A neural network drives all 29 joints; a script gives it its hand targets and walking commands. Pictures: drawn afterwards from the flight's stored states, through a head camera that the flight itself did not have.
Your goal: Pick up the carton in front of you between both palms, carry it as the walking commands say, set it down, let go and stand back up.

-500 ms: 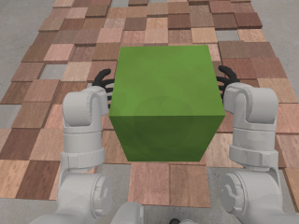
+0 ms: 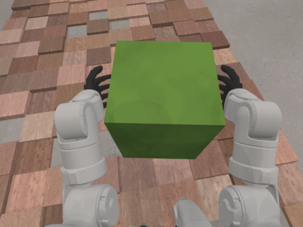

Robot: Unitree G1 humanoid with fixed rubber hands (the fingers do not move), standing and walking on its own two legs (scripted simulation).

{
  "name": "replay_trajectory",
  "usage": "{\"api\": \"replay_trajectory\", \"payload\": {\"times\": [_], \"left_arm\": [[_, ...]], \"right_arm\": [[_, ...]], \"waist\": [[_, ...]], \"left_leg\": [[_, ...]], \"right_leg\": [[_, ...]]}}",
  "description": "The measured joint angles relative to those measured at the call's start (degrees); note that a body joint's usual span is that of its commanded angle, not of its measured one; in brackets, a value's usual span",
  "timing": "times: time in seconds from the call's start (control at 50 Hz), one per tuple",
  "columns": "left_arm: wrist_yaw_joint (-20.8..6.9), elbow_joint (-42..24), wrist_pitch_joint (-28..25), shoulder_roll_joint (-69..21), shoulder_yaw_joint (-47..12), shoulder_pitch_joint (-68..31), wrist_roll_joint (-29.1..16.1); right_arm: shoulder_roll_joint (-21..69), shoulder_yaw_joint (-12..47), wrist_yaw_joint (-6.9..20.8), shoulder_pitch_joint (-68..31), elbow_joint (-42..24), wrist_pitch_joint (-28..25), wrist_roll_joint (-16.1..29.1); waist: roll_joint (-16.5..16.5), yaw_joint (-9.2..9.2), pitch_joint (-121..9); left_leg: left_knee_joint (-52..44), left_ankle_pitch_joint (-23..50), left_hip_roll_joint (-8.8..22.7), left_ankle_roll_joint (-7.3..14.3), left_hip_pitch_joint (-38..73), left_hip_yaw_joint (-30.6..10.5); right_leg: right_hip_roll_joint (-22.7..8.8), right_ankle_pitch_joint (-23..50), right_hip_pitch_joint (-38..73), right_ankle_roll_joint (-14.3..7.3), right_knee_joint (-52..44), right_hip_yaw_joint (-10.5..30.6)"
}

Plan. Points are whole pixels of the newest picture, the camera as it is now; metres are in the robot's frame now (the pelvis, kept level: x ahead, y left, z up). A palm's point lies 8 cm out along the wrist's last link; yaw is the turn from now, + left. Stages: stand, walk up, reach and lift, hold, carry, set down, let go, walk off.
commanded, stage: carry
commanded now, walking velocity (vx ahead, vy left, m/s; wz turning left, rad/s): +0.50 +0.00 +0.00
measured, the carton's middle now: (161, 108) +0.40 -0.04 +0.06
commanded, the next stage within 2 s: none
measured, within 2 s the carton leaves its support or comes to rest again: neither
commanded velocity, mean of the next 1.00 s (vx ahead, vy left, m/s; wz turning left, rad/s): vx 0.50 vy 0.00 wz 0.00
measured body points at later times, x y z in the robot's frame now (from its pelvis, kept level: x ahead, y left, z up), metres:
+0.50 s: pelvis +0.31 -0.06 +0.01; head +0.34 -0.07 +0.46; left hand +0.65 +0.12 +0.15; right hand +0.68 -0.18 +0.14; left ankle +0.40 +0.10 -0.68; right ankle +0.27 -0.12 -0.73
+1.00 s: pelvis +0.61 +0.01 -0.01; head +0.67 +0.03 +0.43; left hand +0.98 +0.16 +0.07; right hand +0.98 -0.14 +0.07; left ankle +0.59 +0.06 -0.75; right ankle +0.67 -0.12 -0.66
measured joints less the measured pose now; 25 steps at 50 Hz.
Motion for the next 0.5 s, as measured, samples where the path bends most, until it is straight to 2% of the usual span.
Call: {"api": "replay_trajectory", "payload": {"times": [0.06,0.1,0.16,0.18,0.2,0.22,0.26,0.3,0.4,0.5], "left_arm": [[-0.63,-1.08,-0.30,-1.29,-0.08,1.81,1.57],[-0.90,-2.05,-0.20,-2.10,-0.25,4.02,2.30],[-0.97,-3.28,0.45,-2.76,-0.88,7.07,2.62],[-0.98,-3.30,0.75,-2.68,-1.25,7.49,2.58],[-0.98,-3.11,0.68,-2.68,-1.69,7.80,2.53],[-0.98,-2.70,0.37,-2.70,-2.36,8.12,2.53],[-0.62,-2.24,0.92,-2.59,-3.52,8.82,2.10],[-0.19,-2.97,2.13,-2.24,-3.77,9.73,1.15],[0.19,-2.83,2.57,-1.05,-3.30,9.51,-0.80],[0.16,3.68,0.28,0.21,-3.81,7.79,-1.89]], "right_arm": [[0.45,-0.57,-0.01,0.75,0.12,-0.12,0.24],[1.03,-0.55,0.12,1.99,0.23,-0.02,0.10],[1.59,0.08,0.40,4.17,-0.22,0.73,-0.30],[1.58,0.29,0.49,4.74,-0.53,1.11,-0.45],[1.17,0.65,0.65,5.01,-0.69,1.38,-0.53],[0.63,0.86,0.85,5.29,-0.76,1.64,-0.50],[0.16,0.92,1.18,6.20,-1.25,2.82,-0.60],[0.67,1.03,1.18,6.69,-1.97,4.16,-1.11],[2.05,1.44,1.17,6.78,-3.30,5.05,-3.10],[1.45,1.29,1.22,6.73,0.11,3.86,-3.90]], "waist": [[-0.10,-0.47,-2.67],[-0.45,-0.04,-4.95],[-1.03,1.73,-8.39],[-1.71,2.47,-9.39],[-1.48,3.60,-10.03],[-0.79,4.74,-10.09],[-0.98,6.50,-9.83],[-1.33,7.78,-9.46],[-1.25,9.84,-8.74],[-0.82,10.68,-9.58]], "left_leg": [[-2.50,-2.42,0.57,-1.10,4.90,-0.72],[-3.64,-4.65,0.97,-2.17,8.50,-1.05],[-3.12,-9.06,1.64,-4.00,13.61,-1.49],[-0.61,-10.62,1.58,-4.62,14.39,-1.73],[4.16,-11.53,2.25,-5.23,13.72,-1.97],[11.10,-12.15,2.59,-5.56,11.60,-3.40],[24.49,-12.50,1.32,-5.02,5.65,-5.86],[30.68,-9.92,1.07,-4.33,-0.17,-6.06],[26.57,-3.48,3.00,-4.87,-10.62,-5.64],[16.28,3.80,4.42,-5.12,-15.53,-4.86]], "right_leg": [[-1.07,5.30,-1.01,0.83,-13.16,-0.85],[-1.28,9.79,0.79,1.18,-22.32,-2.26],[-0.73,17.30,6.77,1.07,-34.40,-5.67],[-0.75,18.54,9.60,0.90,-37.31,-6.54],[-0.46,20.09,10.58,-0.23,-36.69,-7.27],[0.07,18.03,10.61,-1.24,-33.92,-7.83],[0.11,13.21,12.00,-2.48,-31.79,-8.19],[0.07,11.70,14.47,-2.31,-33.62,-8.29],[0.52,10.80,20.81,-2.80,-40.03,-8.48],[0.90,7.94,26.83,-2.08,-43.49,-8.07]]}}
